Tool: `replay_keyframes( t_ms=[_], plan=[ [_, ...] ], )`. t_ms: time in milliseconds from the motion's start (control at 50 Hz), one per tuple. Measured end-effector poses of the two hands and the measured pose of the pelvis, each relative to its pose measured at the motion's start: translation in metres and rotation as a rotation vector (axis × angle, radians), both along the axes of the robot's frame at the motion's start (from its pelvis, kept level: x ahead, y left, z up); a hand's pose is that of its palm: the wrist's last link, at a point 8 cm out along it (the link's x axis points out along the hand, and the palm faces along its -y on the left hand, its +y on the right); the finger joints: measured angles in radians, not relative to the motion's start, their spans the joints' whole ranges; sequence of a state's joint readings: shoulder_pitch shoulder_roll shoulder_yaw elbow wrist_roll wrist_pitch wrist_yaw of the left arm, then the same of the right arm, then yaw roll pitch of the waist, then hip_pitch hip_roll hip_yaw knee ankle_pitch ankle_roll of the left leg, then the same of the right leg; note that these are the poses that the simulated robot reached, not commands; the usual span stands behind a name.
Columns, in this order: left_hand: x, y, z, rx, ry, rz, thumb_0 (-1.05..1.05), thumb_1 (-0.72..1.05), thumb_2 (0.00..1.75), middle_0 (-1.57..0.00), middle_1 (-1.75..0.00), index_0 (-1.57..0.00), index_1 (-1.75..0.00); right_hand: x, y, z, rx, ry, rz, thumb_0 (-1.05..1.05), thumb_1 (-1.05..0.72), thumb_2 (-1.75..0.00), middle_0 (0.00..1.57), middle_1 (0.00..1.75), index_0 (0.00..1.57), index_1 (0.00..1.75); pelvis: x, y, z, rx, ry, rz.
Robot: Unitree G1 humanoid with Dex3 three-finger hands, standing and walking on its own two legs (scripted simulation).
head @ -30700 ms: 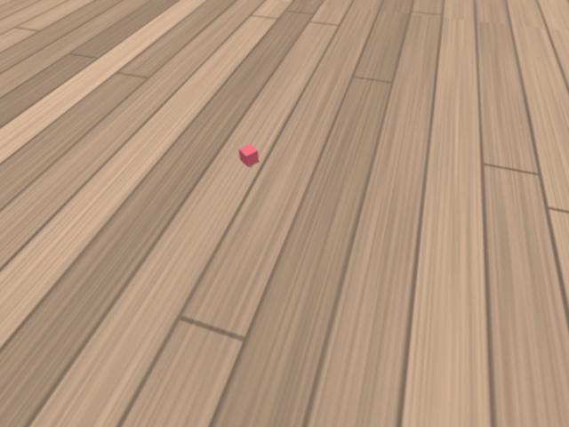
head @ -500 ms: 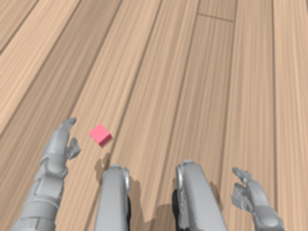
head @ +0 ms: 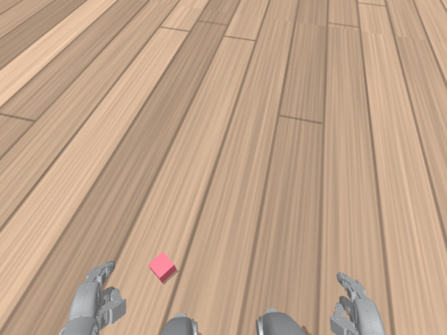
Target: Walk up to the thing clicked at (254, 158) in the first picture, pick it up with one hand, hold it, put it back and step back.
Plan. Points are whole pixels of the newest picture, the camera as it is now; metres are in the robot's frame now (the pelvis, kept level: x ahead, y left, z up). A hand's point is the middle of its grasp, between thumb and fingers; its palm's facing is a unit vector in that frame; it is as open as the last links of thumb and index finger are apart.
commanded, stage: home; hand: left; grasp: from above
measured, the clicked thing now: (162, 267) +0.44 +0.21 -0.65
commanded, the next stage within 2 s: none
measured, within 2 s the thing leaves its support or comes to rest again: neither
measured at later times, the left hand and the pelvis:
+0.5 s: hand (111, 326) +0.17 +0.18 -0.02, palm faces +0.07 -0.98 -0.20, open 7.4 cm; pelvis +0.01 +0.00 +0.03, yaw +1 degrees
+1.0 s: hand (113, 323) +0.17 +0.18 -0.02, palm faces +0.06 -0.98 -0.21, open 8.1 cm; pelvis +0.01 +0.00 +0.02, yaw +1 degrees
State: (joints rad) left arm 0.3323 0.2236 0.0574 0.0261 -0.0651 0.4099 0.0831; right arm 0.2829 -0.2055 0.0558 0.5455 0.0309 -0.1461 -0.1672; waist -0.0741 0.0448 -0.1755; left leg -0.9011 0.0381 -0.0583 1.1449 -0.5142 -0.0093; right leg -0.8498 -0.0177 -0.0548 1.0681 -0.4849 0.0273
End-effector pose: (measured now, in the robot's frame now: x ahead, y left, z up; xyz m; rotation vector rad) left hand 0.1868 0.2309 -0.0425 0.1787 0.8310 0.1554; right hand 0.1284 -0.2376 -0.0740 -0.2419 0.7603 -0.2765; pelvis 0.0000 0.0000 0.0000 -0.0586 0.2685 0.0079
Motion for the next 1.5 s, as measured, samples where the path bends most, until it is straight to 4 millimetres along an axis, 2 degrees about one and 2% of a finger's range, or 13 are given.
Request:
replay_keyframes(
  t_ms=[120, 240, 440, 860, 1140, 1500],
  plan=[
    [-0.017, 0.002, 0.037, 0.002, -0.019, -0.002, 0.01, 0.90, 0.90, -0.20, -0.30, -0.20, -0.30, 0.006, -0.001, 0.024, -0.012, -0.061, -0.015, 0.01, -0.90, -0.90, 0.20, 0.30, 0.20, 0.30, 0.011, 0.003, 0.018, 0.002, -0.050, 0.002],
    [-0.029, 0.004, 0.051, -0.003, -0.027, 0.001, 0.01, 0.90, 0.90, -0.20, -0.30, -0.20, -0.30, 0.024, 0.000, 0.039, -0.020, -0.142, 0.011, 0.01, -0.90, -0.90, 0.20, 0.30, 0.20, 0.30, 0.015, 0.003, 0.025, 0.005, -0.084, 0.009],
    [-0.036, 0.003, 0.046, -0.021, -0.014, 0.006, 0.01, 0.90, 0.90, -0.20, -0.30, -0.20, -0.30, 0.042, 0.003, 0.051, -0.033, -0.216, 0.068, 0.01, -0.90, -0.90, 0.20, 0.30, 0.20, 0.30, 0.011, 0.001, 0.026, 0.009, -0.106, 0.017],
    [-0.034, 0.000, 0.048, -0.010, -0.017, -0.006, 0.01, 0.82, 0.85, -0.19, -0.28, -0.19, -0.29, 0.021, -0.001, 0.037, -0.024, -0.150, 0.042, 0.01, -0.90, -0.90, 0.20, 0.30, 0.20, 0.30, 0.010, 0.000, 0.025, 0.011, -0.107, 0.011],
    [-0.034, -0.002, 0.049, -0.009, -0.022, -0.012, 0.01, 0.78, 0.83, -0.19, -0.28, -0.18, -0.28, 0.026, -0.004, 0.041, -0.031, -0.177, 0.042, 0.01, -0.90, -0.90, 0.20, 0.30, 0.20, 0.30, 0.010, -0.002, 0.025, 0.013, -0.109, 0.009],
    [-0.032, -0.003, 0.050, -0.006, -0.025, -0.011, 0.01, 0.88, 0.89, -0.20, -0.29, -0.19, -0.30, 0.029, -0.006, 0.039, -0.031, -0.170, 0.048, 0.01, -0.90, -0.90, 0.20, 0.30, 0.20, 0.30, 0.011, -0.004, 0.024, 0.014, -0.101, 0.011]
  ],
)
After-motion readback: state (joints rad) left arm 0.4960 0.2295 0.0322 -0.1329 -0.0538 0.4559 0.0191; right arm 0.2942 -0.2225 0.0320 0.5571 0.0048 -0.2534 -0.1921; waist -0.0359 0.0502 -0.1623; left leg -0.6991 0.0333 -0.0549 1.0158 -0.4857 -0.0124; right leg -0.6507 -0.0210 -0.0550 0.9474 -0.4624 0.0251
